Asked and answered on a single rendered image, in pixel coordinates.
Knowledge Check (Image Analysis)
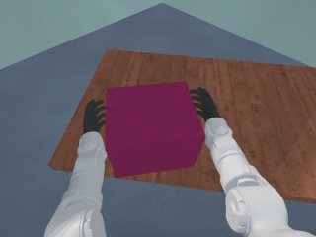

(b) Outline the robot right hand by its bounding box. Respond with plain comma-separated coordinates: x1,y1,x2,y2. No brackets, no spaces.
190,87,220,122

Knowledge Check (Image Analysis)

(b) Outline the robot left hand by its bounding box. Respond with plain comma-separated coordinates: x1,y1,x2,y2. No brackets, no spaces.
83,99,106,134

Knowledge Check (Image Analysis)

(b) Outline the robot right upper arm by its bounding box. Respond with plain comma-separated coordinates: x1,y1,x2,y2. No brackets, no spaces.
225,185,316,237

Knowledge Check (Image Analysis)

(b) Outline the carton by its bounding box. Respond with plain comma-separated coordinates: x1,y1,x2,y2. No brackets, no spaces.
105,81,205,178

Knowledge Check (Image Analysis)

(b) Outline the table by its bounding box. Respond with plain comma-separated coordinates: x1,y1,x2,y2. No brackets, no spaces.
48,49,316,236

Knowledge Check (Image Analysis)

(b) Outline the right robot forearm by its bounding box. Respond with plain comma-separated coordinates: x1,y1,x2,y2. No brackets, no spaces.
204,118,288,222

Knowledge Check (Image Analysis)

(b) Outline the left robot forearm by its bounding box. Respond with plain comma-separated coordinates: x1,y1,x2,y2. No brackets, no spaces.
44,131,108,237

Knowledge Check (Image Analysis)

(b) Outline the robot left upper arm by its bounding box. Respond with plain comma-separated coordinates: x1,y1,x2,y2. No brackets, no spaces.
44,206,107,237

